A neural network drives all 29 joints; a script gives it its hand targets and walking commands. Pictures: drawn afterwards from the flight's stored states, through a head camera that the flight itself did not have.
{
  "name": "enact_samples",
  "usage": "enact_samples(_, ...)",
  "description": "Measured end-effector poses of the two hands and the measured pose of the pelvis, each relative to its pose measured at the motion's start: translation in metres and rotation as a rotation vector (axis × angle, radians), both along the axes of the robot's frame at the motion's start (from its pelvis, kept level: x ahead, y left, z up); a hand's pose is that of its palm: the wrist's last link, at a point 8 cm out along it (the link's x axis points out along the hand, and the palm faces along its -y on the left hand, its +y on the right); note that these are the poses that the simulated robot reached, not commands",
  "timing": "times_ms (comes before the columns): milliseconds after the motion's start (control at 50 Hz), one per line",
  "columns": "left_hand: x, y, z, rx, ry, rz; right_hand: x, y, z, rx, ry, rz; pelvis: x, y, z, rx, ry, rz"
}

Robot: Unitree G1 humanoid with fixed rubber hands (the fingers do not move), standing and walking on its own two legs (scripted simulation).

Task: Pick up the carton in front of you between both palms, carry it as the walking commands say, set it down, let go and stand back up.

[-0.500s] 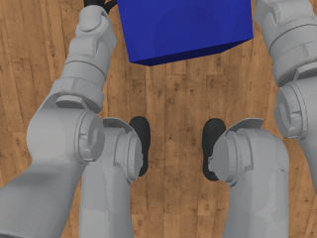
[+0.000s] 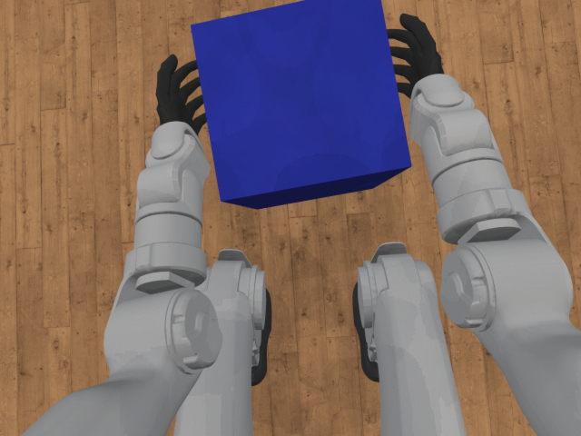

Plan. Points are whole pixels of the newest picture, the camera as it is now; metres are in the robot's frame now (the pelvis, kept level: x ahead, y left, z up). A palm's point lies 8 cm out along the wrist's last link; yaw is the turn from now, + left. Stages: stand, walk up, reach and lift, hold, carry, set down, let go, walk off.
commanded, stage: reach and lift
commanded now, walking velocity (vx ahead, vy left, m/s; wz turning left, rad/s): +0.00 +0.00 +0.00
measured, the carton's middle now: (302, 125) +0.51 -0.01 -0.16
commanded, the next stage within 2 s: none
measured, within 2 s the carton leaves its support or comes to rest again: neither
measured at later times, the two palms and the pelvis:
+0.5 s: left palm (110, 90) +0.47 +0.14 +0.07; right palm (484, 47) +0.48 -0.16 +0.07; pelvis +0.02 +0.01 +0.12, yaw -2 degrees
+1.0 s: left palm out of the picture +0.43 +0.14 +0.24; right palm out of the picture +0.43 -0.16 +0.23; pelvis +0.06 +0.00 +0.26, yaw -2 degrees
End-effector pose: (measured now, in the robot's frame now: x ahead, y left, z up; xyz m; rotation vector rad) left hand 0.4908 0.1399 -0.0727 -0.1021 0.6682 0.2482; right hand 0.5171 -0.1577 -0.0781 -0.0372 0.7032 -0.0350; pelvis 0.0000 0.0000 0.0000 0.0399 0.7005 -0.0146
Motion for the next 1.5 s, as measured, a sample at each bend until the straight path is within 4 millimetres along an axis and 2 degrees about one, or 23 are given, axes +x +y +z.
enact_samples(80,-0.006,-0.003,0.033,0.009,0.021,-0.02,-0.007,-0.002,0.039,-0.02,0.017,-0.009,-0.002,0.002,0.025,0.0,0.011,-0.019)
enact_samples(140,-0.007,0.0,0.053,0.019,0.018,-0.03,-0.008,0.0,0.061,-0.026,0.014,-0.009,-0.002,0.004,0.04,-0.001,0.02,-0.027)
enact_samples(380,-0.012,0.004,0.109,0.017,-0.009,-0.045,-0.026,0.003,0.108,-0.007,-0.012,-0.045,0.009,0.01,0.09,-0.02,0.042,-0.014)
enact_samples(520,-0.022,-0.001,0.155,0.01,-0.013,-0.057,-0.042,-0.002,0.152,0.011,-0.014,-0.071,0.021,0.01,0.124,-0.021,-0.01,-0.022)
enact_samples(780,-0.044,0.001,0.248,0.028,0.005,-0.077,-0.068,0.0,0.244,0.018,0.003,-0.087,0.045,0.004,0.202,-0.023,-0.141,-0.026)
enact_samples(1220,-0.07,0.002,0.378,0.031,-0.001,-0.127,-0.109,0.003,0.375,0.016,-0.002,-0.143,0.091,0.007,0.317,-0.047,-0.439,-0.026)
enact_samples(1360,-0.079,0.006,0.42,0.044,-0.012,-0.155,-0.122,0.006,0.419,0.007,-0.014,-0.154,0.103,0.009,0.345,-0.054,-0.573,-0.026)
enact_samples(1500,-0.087,0.007,0.454,0.068,-0.026,-0.187,-0.134,0.007,0.454,-0.02,-0.03,-0.146,0.103,0.012,0.36,-0.06,-0.692,-0.025)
